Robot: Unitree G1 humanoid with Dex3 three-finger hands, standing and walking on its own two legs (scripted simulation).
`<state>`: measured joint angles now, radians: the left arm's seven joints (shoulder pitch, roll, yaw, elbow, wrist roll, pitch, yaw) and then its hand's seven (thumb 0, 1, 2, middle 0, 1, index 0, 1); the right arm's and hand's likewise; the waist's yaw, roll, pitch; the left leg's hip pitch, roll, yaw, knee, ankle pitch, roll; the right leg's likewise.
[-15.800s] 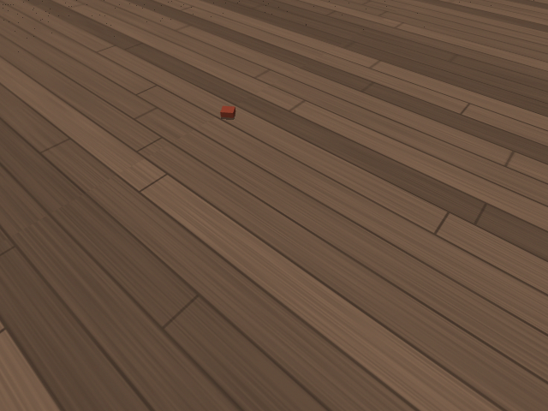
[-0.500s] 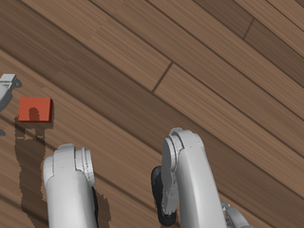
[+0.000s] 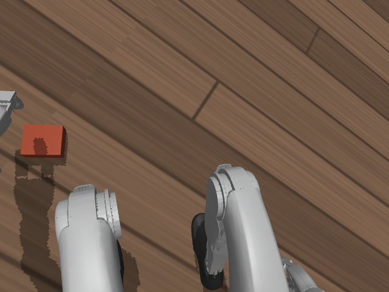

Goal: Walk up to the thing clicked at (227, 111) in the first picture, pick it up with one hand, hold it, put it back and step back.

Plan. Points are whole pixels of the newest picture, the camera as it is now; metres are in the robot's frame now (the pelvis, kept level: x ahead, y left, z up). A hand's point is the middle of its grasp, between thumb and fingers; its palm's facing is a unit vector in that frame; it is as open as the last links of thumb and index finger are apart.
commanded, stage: approach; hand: left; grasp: from above
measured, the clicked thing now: (44, 141) +0.46 +0.29 -0.29
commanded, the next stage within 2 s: close in in 0.80 s
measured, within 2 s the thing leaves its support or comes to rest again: neither
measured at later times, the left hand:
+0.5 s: hand (37, 122) +0.46 +0.27 -0.16, palm faces -0.43 +0.02 -0.90, open 13.9 cm
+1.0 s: hand (8, 133) +0.44 +0.32 -0.16, palm faces -0.51 -0.01 -0.86, open 13.6 cm
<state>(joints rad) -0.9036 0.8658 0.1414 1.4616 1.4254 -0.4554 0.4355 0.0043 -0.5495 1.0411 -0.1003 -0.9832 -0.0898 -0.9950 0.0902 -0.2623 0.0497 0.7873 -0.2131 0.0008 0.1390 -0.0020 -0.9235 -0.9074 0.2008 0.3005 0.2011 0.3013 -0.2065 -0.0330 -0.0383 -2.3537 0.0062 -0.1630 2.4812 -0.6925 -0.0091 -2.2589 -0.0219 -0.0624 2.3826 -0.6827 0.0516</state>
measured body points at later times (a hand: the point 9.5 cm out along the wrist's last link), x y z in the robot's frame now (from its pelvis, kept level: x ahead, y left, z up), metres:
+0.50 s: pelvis +0.00 +0.00 +0.00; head +0.23 +0.08 +0.38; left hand +0.48 +0.27 -0.11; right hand +0.06 -0.28 -0.09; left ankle +0.07 +0.13 -0.28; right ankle +0.10 -0.13 -0.28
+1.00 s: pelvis +0.00 +0.00 +0.01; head +0.24 +0.08 +0.38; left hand +0.46 +0.31 -0.11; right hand +0.06 -0.28 -0.09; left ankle +0.07 +0.13 -0.28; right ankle +0.10 -0.13 -0.28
